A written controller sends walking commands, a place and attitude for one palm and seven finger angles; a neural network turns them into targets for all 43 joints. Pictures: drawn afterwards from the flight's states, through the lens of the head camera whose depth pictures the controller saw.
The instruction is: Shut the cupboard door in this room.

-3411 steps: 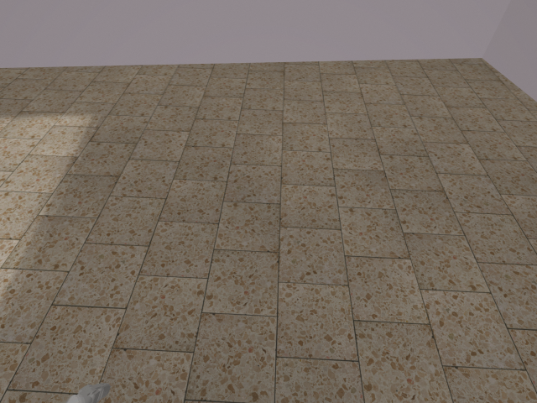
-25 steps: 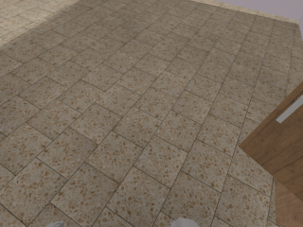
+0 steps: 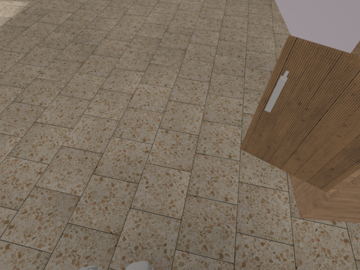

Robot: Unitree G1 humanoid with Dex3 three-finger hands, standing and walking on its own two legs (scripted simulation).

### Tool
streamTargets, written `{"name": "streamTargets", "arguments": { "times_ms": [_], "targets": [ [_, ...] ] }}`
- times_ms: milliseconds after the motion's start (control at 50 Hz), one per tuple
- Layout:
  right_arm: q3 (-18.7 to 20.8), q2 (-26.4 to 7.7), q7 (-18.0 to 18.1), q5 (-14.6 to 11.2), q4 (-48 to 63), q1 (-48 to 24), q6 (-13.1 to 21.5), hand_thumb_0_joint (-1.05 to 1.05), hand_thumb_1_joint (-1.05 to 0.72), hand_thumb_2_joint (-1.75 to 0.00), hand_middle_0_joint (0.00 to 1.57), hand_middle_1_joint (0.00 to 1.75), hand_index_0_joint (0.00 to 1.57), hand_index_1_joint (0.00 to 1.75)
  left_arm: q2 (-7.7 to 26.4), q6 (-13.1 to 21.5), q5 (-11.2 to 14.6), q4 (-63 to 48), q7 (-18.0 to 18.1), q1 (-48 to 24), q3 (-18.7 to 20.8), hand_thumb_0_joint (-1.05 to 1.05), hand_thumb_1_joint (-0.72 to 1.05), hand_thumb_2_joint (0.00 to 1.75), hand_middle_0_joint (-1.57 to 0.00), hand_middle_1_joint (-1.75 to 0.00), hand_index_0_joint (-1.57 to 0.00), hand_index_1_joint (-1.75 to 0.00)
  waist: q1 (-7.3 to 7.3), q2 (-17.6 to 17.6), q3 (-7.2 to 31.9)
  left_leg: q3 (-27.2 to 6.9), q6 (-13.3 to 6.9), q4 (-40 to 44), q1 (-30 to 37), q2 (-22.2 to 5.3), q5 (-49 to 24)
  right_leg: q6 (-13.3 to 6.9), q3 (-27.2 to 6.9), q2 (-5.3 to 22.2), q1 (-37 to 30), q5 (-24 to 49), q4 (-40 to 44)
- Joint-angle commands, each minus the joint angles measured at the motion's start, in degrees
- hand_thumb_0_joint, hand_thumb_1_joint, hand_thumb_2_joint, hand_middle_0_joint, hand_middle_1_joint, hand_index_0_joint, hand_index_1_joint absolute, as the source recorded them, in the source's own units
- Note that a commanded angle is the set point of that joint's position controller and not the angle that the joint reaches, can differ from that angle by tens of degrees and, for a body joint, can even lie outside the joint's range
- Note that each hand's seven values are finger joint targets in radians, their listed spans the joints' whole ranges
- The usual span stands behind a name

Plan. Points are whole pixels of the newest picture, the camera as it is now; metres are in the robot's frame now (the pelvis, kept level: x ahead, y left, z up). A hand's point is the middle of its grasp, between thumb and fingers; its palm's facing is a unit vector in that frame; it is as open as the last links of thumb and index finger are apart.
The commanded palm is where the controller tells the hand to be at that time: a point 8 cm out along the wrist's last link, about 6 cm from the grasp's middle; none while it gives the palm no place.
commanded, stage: turn to face it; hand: left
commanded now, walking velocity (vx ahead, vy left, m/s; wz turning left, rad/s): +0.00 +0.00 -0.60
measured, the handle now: (277, 91) +0.67 -0.29 -0.03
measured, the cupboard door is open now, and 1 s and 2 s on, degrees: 61 61 61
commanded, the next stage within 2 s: take the last steps up to it in 0.80 s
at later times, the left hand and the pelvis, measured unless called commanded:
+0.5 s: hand (122, 261) +0.16 +0.15 -0.15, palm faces -0.27 -0.91 -0.30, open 7.4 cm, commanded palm none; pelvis -0.01 -0.02 -0.01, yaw -18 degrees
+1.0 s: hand (128, 268) +0.15 +0.14 -0.18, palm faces -0.39 -0.90 -0.17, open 7.4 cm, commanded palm none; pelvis +0.02 -0.01 +0.00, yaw -27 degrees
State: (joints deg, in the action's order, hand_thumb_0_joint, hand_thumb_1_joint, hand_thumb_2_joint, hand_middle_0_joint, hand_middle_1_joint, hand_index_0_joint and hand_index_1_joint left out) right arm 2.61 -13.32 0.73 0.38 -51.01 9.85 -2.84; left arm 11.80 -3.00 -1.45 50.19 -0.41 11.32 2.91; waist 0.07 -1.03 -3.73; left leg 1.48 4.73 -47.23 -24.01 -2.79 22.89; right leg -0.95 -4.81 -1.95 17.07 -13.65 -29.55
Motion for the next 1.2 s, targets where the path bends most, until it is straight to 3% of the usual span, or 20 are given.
{"name": "streamTargets", "arguments": {
  "times_ms": [0,20,40,60,80,180,320,380,400,420,440,480,560,760,840,880,900,920,980,1180],
  "targets": [
    [1.1,-5.4,1.1,-0.3,2.2,6.7,2.7,0.00,-0.90,-0.90,0.20,0.30,0.20,0.30,12.1,0.9,0.4,-4.2,0.8,-2.1,3.7,0.00,0.90,0.90,-0.20,-0.30,-0.20,-0.30,-2.27,-6.0,8.0,0.2,-0.8,21.0,14.4,1.1,-9.6,-5.5,-14.7,10.7,3.1,12.5,2.7],
    [1.6,-8.8,1.4,0.1,2.0,7.7,3.3,0.00,-0.90,-0.90,0.20,0.30,0.20,0.30,9.3,0.5,1.0,-5.0,0.5,-1.4,3.0,0.00,0.90,0.90,-0.20,-0.30,-0.20,-0.30,-2.50,3.8,8.2,-6.9,-2.9,28.6,20.3,-6.2,-8.7,-2.2,-10.0,4.7,9.8,2.8,-3.0],
    [2.6,-14.4,1.6,0.9,2.7,8.3,3.5,0.00,-0.90,-0.90,0.20,0.30,0.20,0.30,6.3,0.4,1.4,-5.9,-0.1,-0.3,2.4,0.00,0.90,0.90,-0.20,-0.30,-0.20,-0.30,-2.35,20.2,7.9,-21.3,-8.5,33.1,22.2,-20.7,-12.6,1.5,-0.5,-2.4,17.3,-17.4,-17.0],
    [2.5,-14.9,1.6,1.1,3.3,8.4,3.2,0.00,-0.90,-0.90,0.20,0.30,0.20,0.30,8.5,0.4,0.7,-6.3,-0.1,-2.0,2.5,0.00,0.90,0.90,-0.20,-0.30,-0.20,-0.30,-2.92,16.6,6.8,-22.9,-13.0,32.3,17.7,-25.3,-16.4,2.0,0.8,0.5,16.0,-21.3,-27.8],
    [2.1,-14.1,1.8,1.6,5.0,6.0,3.1,0.00,-0.90,-0.90,0.20,0.30,0.20,0.30,8.6,0.5,0.4,-7.1,-0.7,-1.5,3.1,0.00,0.90,0.90,-0.20,-0.30,-0.20,-0.30,-1.61,10.8,5.4,-19.9,-14.7,32.6,11.9,-24.7,-15.9,2.5,1.3,2.0,13.9,-19.5,-33.6],
    [1.1,-9.4,2.1,1.5,4.2,3.5,3.6,0.00,-0.90,-0.90,0.20,0.30,0.20,0.30,6.7,-0.4,0.3,-4.2,-1.8,-0.8,3.2,0.00,0.90,0.90,-0.20,-0.30,-0.20,-0.30,-0.09,11.5,5.8,-1.7,-10.9,26.4,18.8,-15.1,-37.6,4.3,4.8,2.9,15.9,-11.9,-36.3],
    [2.5,-11.5,1.2,1.5,1.9,5.7,2.9,0.00,-0.90,-0.90,0.20,0.30,0.20,0.30,5.1,0.0,0.4,-4.9,-2.0,-3.2,2.4,0.00,0.90,0.90,-0.20,-0.30,-0.20,-0.30,-1.94,14.8,5.5,2.6,-11.3,23.1,17.8,-17.8,-33.3,2.9,10.0,2.8,6.0,-11.4,-15.0],
    [2.9,-11.9,0.7,1.1,2.0,3.6,2.5,0.00,-0.90,-0.90,0.20,0.30,0.20,0.30,7.0,0.6,0.3,-3.1,-1.7,2.5,2.9,0.00,0.90,0.90,-0.20,-0.30,-0.20,-0.30,1.42,11.1,6.5,5.9,-7.0,15.3,10.3,-15.5,-25.0,1.1,10.6,2.0,-7.2,1.2,0.5],
    [2.6,-9.6,0.5,0.4,2.7,3.0,2.3,0.00,-0.90,-0.90,0.20,0.30,0.20,0.30,11.4,1.3,-0.1,-1.7,-1.2,6.9,3.7,0.00,0.90,0.90,-0.20,-0.30,-0.20,-0.30,3.53,0.4,8.4,9.3,-3.5,5.3,3.9,-11.2,-13.6,-1.1,1.9,8.9,-14.8,8.7,7.6],
    [1.2,-4.5,0.2,0.3,5.7,0.0,2.2,0.00,-0.90,-0.90,0.20,0.30,0.20,0.30,17.7,2.0,-0.4,-0.9,-0.2,9.0,4.8,0.00,0.90,0.90,-0.20,-0.30,-0.20,-0.30,5.15,-18.7,6.5,10.0,-0.4,-9.3,-10.5,-1.7,13.9,-7.4,-18.6,22.6,-17.5,26.0,11.0],
    [1.1,-6.5,0.8,0.3,6.1,-1.4,1.2,0.00,-0.90,-0.90,0.20,0.30,0.20,0.30,18.3,1.8,0.4,-0.5,0.5,10.5,4.5,0.00,0.90,0.90,-0.20,-0.30,-0.20,-0.30,5.79,-15.2,7.1,1.2,-1.3,-17.6,-10.3,-2.0,14.1,-11.5,-19.7,25.3,-12.9,27.6,11.7],
    [1.3,-5.6,0.9,0.3,4.3,-0.6,0.9,0.00,-0.90,-0.90,0.20,0.30,0.20,0.30,14.6,1.8,0.2,-1.7,1.4,3.8,4.3,0.00,0.90,0.90,-0.20,-0.30,-0.20,-0.30,2.53,-14.5,4.4,-2.0,-1.4,-21.7,-13.5,-3.4,7.0,-11.2,-16.9,20.7,-10.2,17.1,12.3],
    [1.4,-5.4,-0.1,0.8,0.9,3.0,0.8,0.00,-0.90,-0.90,0.20,0.30,0.20,0.30,10.4,2.3,0.2,-3.0,1.3,-1.1,2.7,0.00,0.90,0.90,-0.20,-0.30,-0.20,-0.30,-0.72,-7.7,6.2,-1.0,-0.6,-17.8,-6.7,-2.5,-2.9,-8.3,-6.4,14.4,-6.2,14.4,11.6],
    [0.7,-3.1,0.8,0.1,1.0,-0.1,1.6,0.00,-0.90,-0.90,0.20,0.30,0.20,0.30,10.7,2.4,-0.4,0.2,1.5,3.9,3.2,0.00,0.90,0.90,-0.20,-0.30,-0.20,-0.30,1.75,-6.5,5.3,-0.2,-1.1,3.3,-1.4,0.6,2.2,-11.6,-13.1,16.0,-9.8,23.7,9.6],
    [0.5,-3.4,1.4,0.0,-1.9,7.3,2.5,0.00,-0.90,-0.90,0.20,0.30,0.20,0.30,9.1,1.8,0.6,0.2,1.4,0.3,2.8,0.00,0.90,0.90,-0.20,-0.30,-0.20,-0.30,-2.12,-4.7,6.1,-0.1,-2.4,22.7,16.2,0.6,-12.6,-5.8,-10.3,11.0,0.3,15.3,4.9],
    [1.3,-10.6,1.7,0.9,-1.2,7.3,3.3,0.00,-0.90,-0.90,0.20,0.30,0.20,0.30,4.2,1.3,1.2,-0.3,1.0,3.5,1.7,0.00,0.90,0.90,-0.20,-0.30,-0.20,-0.30,-0.76,17.1,6.6,-18.6,-9.9,30.1,19.9,-17.1,-22.5,0.1,0.5,-0.1,8.9,-9.4,-7.9],
    [1.3,-11.1,2.0,1.6,-0.7,7.3,2.8,0.00,-0.90,-0.90,0.20,0.30,0.20,0.30,5.4,1.1,0.8,-0.6,0.9,2.2,1.9,0.00,0.90,0.90,-0.20,-0.30,-0.20,-0.30,-1.87,15.4,5.4,-21.0,-14.4,32.2,16.2,-21.5,-19.8,0.7,2.2,-0.2,9.0,-18.9,-17.8],
    [1.1,-10.8,2.4,2.0,-0.3,6.9,2.8,0.00,-0.90,-0.90,0.20,0.30,0.20,0.30,5.5,1.0,0.4,-1.1,0.3,1.0,2.2,0.00,0.90,0.90,-0.20,-0.30,-0.20,-0.30,-1.66,10.1,3.3,-19.7,-15.6,33.3,13.9,-21.2,-14.9,0.9,1.8,0.7,10.3,-18.2,-24.7],
    [0.4,-8.3,2.4,2.0,-1.1,7.9,3.9,0.00,-0.90,-0.90,0.20,0.30,0.20,0.30,6.2,0.8,-0.5,0.1,-1.0,-0.3,2.7,0.00,0.90,0.90,-0.20,-0.30,-0.20,-0.30,-1.70,10.8,1.7,-15.1,-13.0,34.0,16.8,-17.3,-13.3,1.3,1.7,2.5,17.3,-12.3,-33.9],
    [1.3,-7.9,1.5,2.1,-6.5,16.0,5.3,0.00,-0.90,-0.90,0.20,0.30,0.20,0.30,2.6,2.1,-0.2,-0.4,-2.6,-7.2,0.8,0.00,0.90,0.90,-0.20,-0.30,-0.20,-0.30,-4.14,11.1,0.4,-3.9,-12.5,33.5,23.4,-15.7,-21.0,1.4,7.7,4.8,15.5,-5.8,-15.9]
  ]
}}
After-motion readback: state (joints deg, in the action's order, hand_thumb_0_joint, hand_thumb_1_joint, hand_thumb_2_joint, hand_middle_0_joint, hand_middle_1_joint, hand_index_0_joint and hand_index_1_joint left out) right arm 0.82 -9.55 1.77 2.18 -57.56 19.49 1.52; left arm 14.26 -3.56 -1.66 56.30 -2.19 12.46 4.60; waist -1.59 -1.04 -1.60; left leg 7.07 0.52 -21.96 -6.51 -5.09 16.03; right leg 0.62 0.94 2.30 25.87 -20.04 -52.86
